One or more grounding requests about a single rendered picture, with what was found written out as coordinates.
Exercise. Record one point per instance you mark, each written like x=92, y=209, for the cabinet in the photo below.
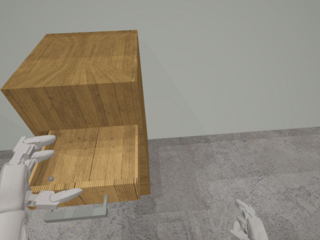
x=83, y=80

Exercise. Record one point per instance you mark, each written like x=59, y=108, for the drawer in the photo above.
x=99, y=160

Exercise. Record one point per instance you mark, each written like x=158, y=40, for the left robot hand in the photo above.
x=14, y=178

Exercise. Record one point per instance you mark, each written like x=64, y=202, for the right robot hand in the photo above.
x=253, y=228

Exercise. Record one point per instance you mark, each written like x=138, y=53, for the handle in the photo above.
x=77, y=214

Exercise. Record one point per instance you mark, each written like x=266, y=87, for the robot left forearm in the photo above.
x=13, y=225

